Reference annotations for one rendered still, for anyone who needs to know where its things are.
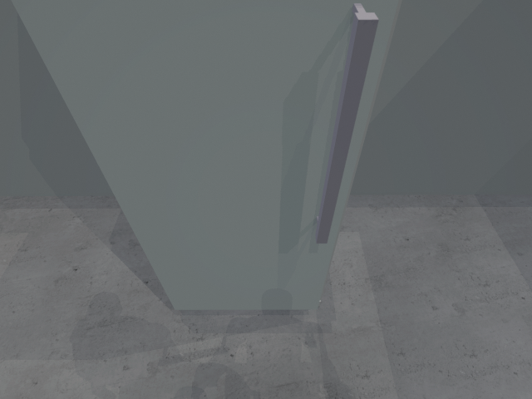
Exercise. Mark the handle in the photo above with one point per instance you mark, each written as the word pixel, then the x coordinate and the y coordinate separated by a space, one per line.
pixel 362 37

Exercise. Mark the fridge door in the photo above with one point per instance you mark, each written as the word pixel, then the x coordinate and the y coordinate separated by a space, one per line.
pixel 212 122

